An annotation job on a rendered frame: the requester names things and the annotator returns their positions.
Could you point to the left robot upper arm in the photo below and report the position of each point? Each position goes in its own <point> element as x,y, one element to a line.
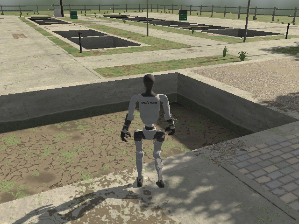
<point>132,106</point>

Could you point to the robot torso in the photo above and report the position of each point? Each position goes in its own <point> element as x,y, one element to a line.
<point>149,108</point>

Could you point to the right robot upper arm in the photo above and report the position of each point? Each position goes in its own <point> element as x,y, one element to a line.
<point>166,106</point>

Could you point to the robot right forearm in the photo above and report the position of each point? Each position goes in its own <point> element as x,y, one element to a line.
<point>171,122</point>

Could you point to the robot head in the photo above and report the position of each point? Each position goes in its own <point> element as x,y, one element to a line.
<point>149,81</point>

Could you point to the robot left forearm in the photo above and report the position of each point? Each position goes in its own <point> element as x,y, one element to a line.
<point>126,124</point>

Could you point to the robot left hand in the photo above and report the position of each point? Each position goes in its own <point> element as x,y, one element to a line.
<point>125,135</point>

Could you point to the robot right hand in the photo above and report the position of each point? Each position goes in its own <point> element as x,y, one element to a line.
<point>168,129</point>

